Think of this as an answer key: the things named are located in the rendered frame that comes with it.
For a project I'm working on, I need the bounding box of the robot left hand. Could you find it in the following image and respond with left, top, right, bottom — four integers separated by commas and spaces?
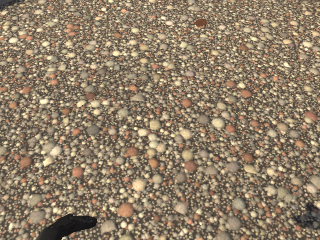
36, 213, 97, 240

